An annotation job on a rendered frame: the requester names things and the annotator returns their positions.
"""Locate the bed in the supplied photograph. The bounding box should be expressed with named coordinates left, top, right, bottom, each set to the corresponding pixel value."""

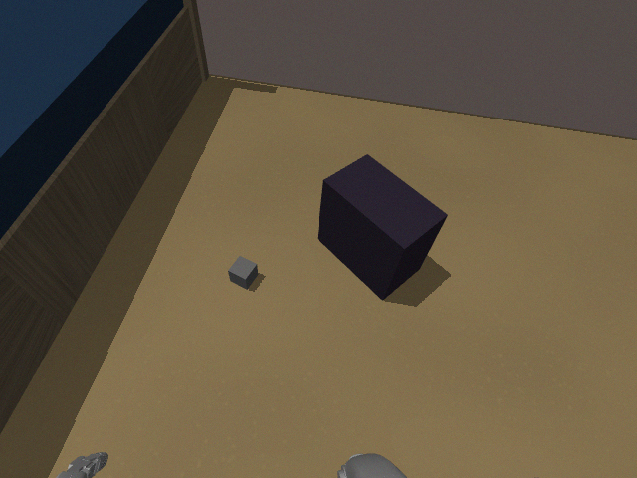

left=0, top=0, right=209, bottom=434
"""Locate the left robot hand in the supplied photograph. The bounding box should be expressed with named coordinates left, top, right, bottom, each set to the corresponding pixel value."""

left=56, top=452, right=108, bottom=478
